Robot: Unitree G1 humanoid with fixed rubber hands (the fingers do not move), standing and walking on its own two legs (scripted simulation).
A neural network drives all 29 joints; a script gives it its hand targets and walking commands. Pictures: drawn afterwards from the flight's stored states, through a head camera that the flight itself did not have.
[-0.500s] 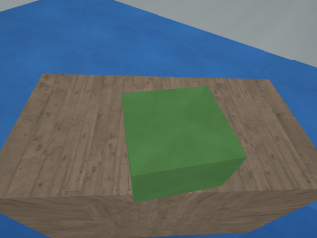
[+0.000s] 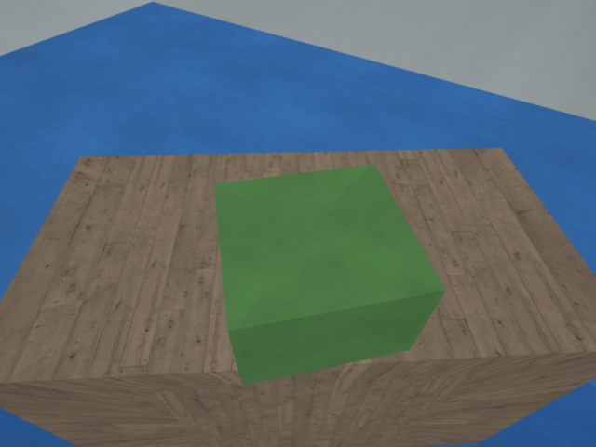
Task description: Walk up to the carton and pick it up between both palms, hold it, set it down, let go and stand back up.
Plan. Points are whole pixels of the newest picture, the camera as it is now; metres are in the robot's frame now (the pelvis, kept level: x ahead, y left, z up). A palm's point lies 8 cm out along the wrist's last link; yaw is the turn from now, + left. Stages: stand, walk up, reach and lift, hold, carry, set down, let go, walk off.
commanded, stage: walk up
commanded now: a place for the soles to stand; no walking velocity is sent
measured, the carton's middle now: (312, 268) +0.39 +0.01 +0.01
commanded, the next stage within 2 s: none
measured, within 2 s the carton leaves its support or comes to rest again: neither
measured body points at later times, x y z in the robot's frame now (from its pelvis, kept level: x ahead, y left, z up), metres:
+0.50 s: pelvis +0.01 -0.02 +0.00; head +0.01 -0.01 +0.45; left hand +0.11 +0.29 -0.11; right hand +0.06 -0.33 -0.10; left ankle +0.04 +0.10 -0.72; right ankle +0.01 -0.12 -0.72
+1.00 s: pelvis -0.02 -0.03 +0.00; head +0.03 -0.02 +0.44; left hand +0.08 +0.28 -0.13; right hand +0.02 -0.36 -0.11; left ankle +0.04 +0.10 -0.72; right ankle -0.04 -0.15 -0.68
